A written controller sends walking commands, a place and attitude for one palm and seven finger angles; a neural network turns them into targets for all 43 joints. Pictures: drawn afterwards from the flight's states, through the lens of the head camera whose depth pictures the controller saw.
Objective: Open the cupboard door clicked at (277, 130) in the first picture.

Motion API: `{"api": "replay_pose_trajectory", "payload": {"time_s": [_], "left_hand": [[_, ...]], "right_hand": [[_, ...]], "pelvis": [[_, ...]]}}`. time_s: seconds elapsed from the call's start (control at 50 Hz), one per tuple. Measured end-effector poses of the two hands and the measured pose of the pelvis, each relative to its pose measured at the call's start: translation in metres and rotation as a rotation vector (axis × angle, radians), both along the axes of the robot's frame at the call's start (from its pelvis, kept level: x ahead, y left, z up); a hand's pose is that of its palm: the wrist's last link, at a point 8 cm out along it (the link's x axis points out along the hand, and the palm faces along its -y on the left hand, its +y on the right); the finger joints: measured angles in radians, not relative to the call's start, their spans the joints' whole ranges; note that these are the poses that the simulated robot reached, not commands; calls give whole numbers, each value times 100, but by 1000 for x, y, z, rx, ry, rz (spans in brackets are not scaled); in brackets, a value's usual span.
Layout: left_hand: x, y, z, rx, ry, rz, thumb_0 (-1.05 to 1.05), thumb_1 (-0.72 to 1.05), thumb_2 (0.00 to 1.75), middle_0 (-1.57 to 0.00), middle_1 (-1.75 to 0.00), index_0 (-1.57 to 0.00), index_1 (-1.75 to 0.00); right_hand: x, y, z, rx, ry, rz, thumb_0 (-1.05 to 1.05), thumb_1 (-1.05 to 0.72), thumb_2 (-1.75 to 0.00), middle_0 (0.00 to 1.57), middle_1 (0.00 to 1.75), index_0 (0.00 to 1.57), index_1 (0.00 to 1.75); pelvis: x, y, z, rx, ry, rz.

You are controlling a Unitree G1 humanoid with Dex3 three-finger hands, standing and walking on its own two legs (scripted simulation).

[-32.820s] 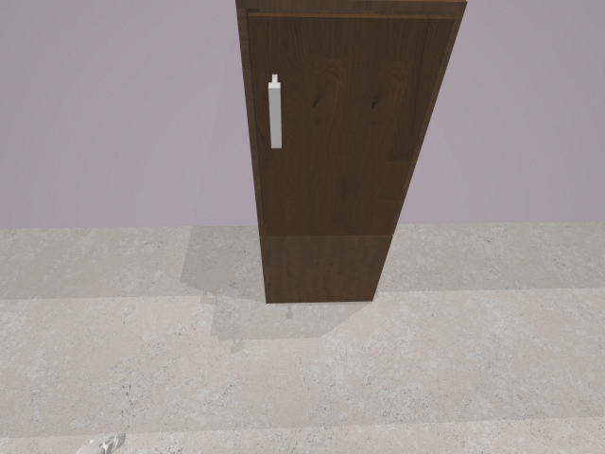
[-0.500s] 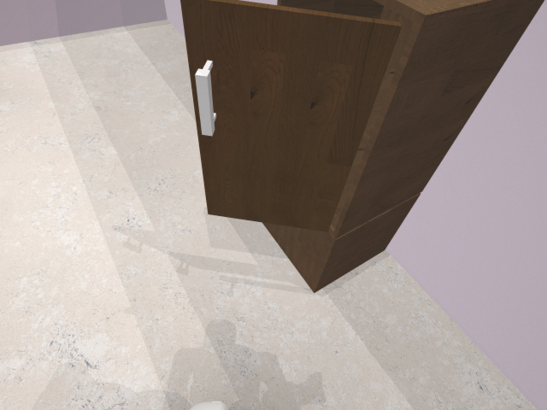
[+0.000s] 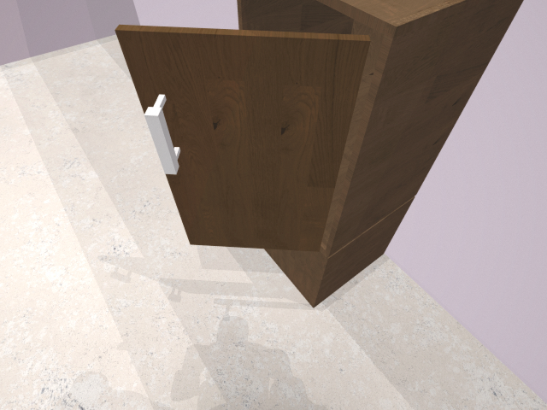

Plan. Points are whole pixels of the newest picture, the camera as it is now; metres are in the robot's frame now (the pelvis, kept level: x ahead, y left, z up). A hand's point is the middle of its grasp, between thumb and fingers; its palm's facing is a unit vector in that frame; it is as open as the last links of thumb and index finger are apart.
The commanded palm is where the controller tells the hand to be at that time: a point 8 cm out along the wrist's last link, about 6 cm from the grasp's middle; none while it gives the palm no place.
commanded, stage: come to a stop and stand still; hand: left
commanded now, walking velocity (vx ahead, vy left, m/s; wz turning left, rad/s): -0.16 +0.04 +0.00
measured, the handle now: (166, 135) +0.54 +0.21 +0.08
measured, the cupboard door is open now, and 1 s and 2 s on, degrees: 50 50 50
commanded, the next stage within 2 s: look again from close up in 0.82 s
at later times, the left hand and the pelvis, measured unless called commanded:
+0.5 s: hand out of the picture -0.03 +0.19 -0.17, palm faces +0.02 -0.98 -0.21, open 7.4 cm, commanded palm none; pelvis -0.05 +0.01 +0.01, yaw -1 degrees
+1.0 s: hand out of the picture -0.08 +0.16 -0.17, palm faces +0.00 -0.99 -0.14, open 7.4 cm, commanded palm none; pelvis -0.07 +0.01 +0.01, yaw +0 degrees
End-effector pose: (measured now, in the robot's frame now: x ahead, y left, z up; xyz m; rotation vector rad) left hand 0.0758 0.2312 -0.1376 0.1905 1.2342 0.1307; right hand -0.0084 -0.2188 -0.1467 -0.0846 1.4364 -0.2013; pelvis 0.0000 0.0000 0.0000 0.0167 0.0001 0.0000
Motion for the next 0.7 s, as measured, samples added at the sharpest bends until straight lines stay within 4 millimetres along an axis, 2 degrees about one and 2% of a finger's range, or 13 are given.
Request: {"api": "replay_pose_trajectory", "payload": {"time_s": [0.08,0.16,0.28,0.4,0.52,0.7], "left_hand": [[-1,2,-7,-21,-20,15,0,90,90,-20,-30,-20,-30],[-12,10,-14,-52,-8,35,0,90,90,-20,-30,-20,-30],[-43,19,-8,-48,41,64,0,90,90,-20,-30,-20,-30],[-81,19,-5,-11,81,68,0,90,90,-20,-30,-20,-30],[-117,8,2,-6,143,51,1,90,90,-20,-30,-20,-30],[-141,-15,-3,-56,153,54,1,90,90,-20,-30,-20,-30]], "right_hand": [[5,-4,3,-36,-10,14,1,-91,-90,20,30,20,30],[10,-1,13,-77,-51,35,1,-91,-90,20,30,20,30],[13,7,23,-87,-99,78,1,-91,-90,20,30,20,30],[12,2,13,-53,-131,77,1,-92,-90,20,30,20,30],[-4,-2,12,-25,-140,47,1,-92,-90,20,30,20,30],[-54,-5,15,-23,-42,40,1,-91,-90,20,30,20,30]], "pelvis": [[-7,7,-3,-14,-12,8],[-14,16,-3,-14,-19,0],[-25,20,6,-31,-6,-2],[-38,13,3,0,3,-14],[-48,8,7,-10,-20,-13],[-60,1,10,-16,-42,-8]]}}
